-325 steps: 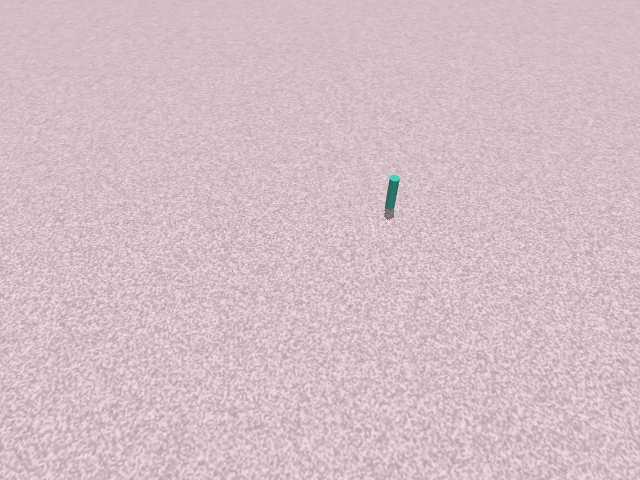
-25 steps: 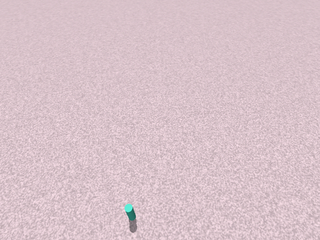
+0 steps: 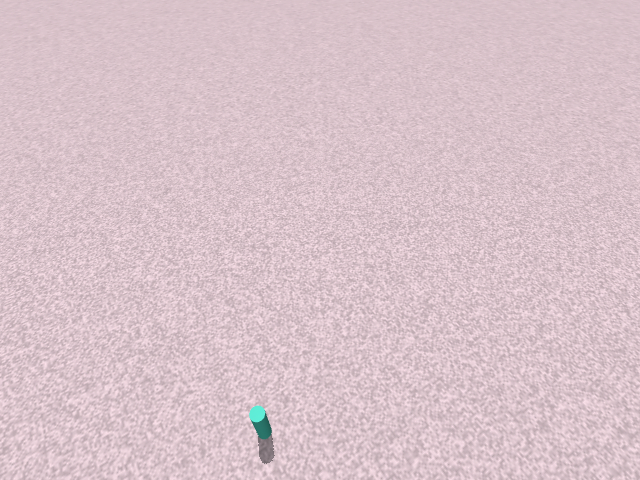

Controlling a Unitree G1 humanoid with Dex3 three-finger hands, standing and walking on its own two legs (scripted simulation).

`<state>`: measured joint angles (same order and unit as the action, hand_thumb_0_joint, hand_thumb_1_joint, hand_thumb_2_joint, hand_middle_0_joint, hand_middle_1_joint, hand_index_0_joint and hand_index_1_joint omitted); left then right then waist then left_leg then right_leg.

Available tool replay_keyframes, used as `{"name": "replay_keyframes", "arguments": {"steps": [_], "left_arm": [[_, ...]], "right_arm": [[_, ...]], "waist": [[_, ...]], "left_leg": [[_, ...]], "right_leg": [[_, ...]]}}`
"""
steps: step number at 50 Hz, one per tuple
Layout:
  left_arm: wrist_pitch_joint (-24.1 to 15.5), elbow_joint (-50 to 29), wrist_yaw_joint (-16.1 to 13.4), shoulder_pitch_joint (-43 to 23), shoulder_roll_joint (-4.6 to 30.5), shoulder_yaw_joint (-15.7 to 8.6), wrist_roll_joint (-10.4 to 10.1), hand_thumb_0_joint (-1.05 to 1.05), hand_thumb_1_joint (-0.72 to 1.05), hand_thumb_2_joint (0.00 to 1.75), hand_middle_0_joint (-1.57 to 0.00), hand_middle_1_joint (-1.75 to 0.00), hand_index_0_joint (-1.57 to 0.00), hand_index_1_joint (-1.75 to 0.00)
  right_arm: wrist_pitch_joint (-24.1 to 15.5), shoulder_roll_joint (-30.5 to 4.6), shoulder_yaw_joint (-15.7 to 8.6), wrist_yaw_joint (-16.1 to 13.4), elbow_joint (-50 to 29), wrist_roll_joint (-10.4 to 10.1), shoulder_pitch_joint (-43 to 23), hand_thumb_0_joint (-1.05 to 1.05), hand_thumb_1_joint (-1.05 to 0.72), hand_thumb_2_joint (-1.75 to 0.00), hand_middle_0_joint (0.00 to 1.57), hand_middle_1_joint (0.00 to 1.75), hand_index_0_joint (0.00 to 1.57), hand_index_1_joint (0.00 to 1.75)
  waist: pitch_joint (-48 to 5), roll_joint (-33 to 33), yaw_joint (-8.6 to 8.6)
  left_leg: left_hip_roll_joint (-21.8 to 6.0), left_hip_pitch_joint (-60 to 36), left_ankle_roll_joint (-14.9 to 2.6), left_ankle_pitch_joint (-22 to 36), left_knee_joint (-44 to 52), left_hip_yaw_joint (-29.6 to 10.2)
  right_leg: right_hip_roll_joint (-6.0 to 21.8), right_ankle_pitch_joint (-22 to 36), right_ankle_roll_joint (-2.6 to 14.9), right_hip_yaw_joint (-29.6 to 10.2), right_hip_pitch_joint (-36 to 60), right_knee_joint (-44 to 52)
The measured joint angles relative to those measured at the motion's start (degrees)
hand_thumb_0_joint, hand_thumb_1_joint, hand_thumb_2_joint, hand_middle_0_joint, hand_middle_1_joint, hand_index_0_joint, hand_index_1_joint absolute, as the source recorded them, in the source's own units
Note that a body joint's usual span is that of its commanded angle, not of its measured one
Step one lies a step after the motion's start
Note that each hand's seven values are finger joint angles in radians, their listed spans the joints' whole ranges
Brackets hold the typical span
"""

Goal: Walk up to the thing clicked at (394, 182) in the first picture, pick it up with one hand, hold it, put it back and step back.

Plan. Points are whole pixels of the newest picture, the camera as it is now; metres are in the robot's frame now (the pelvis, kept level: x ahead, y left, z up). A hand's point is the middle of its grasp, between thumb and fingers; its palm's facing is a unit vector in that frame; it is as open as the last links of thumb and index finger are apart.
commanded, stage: stand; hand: left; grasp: from the side
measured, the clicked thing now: (261, 423) +0.39 +0.20 -0.70
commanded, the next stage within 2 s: go down in 0.68 s
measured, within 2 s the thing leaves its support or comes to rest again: neither
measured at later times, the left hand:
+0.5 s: hand out of the picture +0.07 +0.26 -0.16, palm faces -0.03 -0.94 -0.34, open 7.3 cm
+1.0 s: hand out of the picture +0.15 +0.26 -0.17, palm faces +0.05 -0.95 -0.31, open 10.5 cm
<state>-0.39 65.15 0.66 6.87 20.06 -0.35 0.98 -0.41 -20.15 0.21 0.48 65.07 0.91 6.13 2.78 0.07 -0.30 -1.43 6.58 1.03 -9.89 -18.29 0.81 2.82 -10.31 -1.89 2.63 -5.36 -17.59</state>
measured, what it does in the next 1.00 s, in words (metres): stands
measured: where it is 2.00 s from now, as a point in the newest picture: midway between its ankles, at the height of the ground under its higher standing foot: outside the picture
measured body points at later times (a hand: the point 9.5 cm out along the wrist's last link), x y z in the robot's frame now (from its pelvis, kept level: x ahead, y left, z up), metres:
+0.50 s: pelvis +0.00 +0.00 +0.00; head +0.01 +0.00 +0.45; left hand +0.07 +0.30 -0.14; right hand +0.08 -0.30 -0.13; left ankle +0.00 +0.13 -0.75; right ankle -0.01 -0.14 -0.75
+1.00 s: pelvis -0.01 +0.00 -0.02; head +0.05 +0.01 +0.43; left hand +0.15 +0.31 -0.15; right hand +0.09 -0.27 -0.14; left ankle +0.00 +0.13 -0.75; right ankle -0.01 -0.14 -0.75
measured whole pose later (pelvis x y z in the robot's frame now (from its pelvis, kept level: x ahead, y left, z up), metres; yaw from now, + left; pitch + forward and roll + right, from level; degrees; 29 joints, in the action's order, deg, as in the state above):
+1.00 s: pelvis -0.01 +0.00 -0.02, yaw -1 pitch +6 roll +0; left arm -1.0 61.5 1.9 -3.7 20.1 -10.0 3.0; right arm -2.5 -15.0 -0.7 -1.5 46.6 -1.1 11.4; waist 1.8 1.3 0.7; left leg -2.2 23.5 1.0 -15.4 -33.1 0.8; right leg 2.4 -15.5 -1.5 2.0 -22.3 -32.0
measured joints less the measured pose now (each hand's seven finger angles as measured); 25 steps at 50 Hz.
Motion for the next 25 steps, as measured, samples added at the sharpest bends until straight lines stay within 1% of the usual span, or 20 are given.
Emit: {"name": "replay_keyframes", "arguments": {"steps": [25], "left_arm": [[-0.1,-0.5,-0.1,0.0,0.2,0.0,0.1,0.00,0.91,0.90,-0.20,-0.30,-0.21,-0.30]], "right_arm": [[0.0,0.0,0.1,-0.1,-0.4,0.0,0.0,0.00,-0.91,-0.90,0.20,0.30,0.20,0.30]], "waist": [[0.1,0.2,0.02]], "left_leg": [[0.0,0.0,-0.09,-0.3,-0.3,0.1]], "right_leg": [[0.0,-0.1,-0.09,-0.1,0.1,0.1]]}}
